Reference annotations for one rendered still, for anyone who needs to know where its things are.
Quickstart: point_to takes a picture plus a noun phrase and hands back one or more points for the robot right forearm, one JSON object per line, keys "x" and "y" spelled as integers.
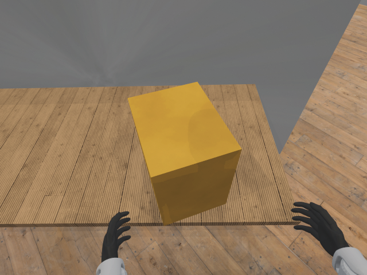
{"x": 349, "y": 261}

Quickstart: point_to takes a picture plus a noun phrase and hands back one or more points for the carton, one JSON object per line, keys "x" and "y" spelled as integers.
{"x": 190, "y": 154}

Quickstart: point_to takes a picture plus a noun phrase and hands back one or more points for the right robot hand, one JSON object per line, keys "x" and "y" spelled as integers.
{"x": 323, "y": 227}

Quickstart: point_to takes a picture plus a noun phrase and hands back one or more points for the robot left forearm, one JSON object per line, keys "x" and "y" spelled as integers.
{"x": 111, "y": 266}

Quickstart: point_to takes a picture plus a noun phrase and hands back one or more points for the table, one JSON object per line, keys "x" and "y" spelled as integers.
{"x": 71, "y": 157}

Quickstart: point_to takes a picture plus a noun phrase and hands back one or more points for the left robot hand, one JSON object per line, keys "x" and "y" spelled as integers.
{"x": 111, "y": 242}

